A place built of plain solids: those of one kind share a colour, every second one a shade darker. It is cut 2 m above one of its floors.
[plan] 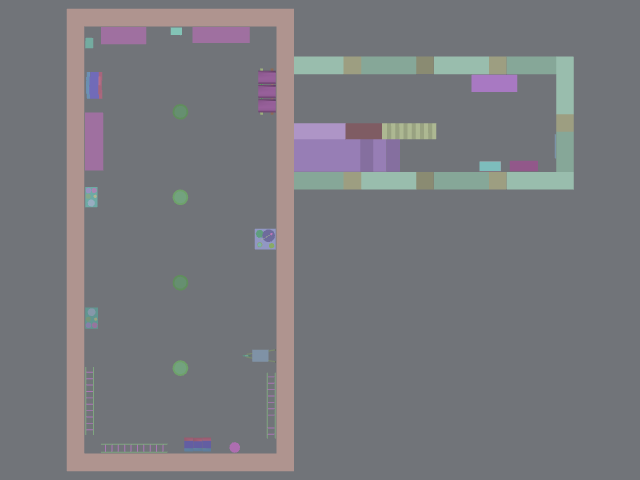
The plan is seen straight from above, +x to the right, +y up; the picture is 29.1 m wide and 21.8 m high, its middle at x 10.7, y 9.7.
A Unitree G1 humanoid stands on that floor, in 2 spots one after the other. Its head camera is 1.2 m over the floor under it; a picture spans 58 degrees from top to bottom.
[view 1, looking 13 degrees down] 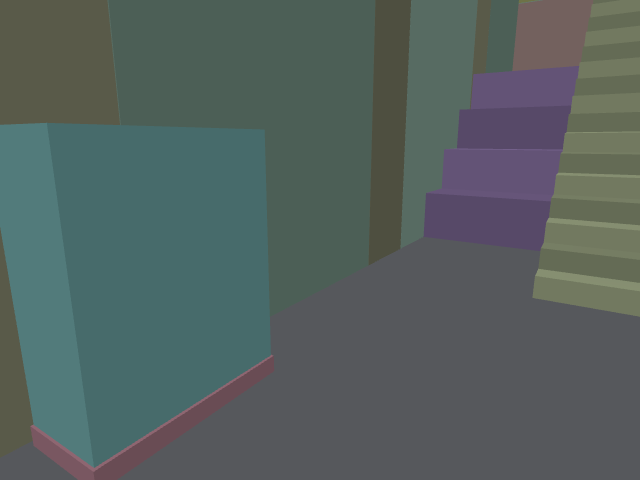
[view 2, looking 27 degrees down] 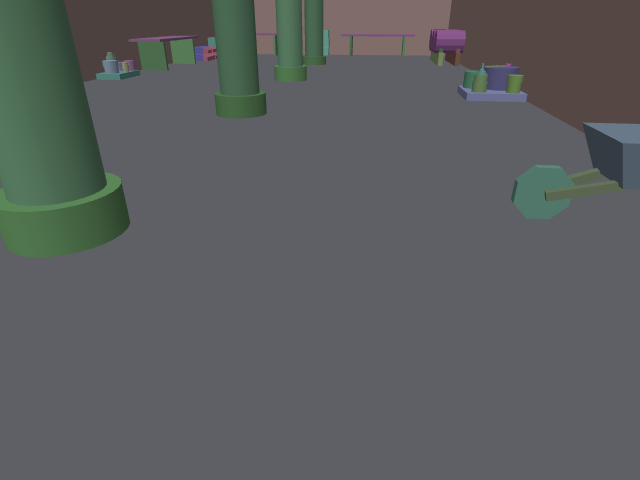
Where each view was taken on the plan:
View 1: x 19.56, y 14.62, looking -147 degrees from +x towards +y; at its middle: wall_vestibule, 3.44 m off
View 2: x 6.24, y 1.60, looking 97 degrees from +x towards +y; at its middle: ground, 2.64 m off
